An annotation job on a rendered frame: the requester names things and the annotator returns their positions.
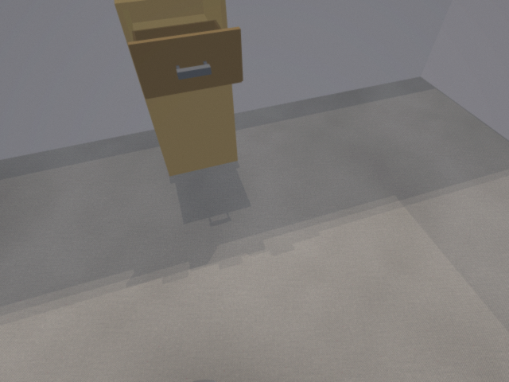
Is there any handle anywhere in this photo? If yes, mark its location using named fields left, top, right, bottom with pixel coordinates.
left=176, top=61, right=212, bottom=80

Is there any cabinet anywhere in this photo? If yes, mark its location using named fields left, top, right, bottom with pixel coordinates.
left=115, top=0, right=238, bottom=176

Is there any drawer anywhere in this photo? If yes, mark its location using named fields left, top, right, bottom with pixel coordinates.
left=128, top=20, right=243, bottom=99

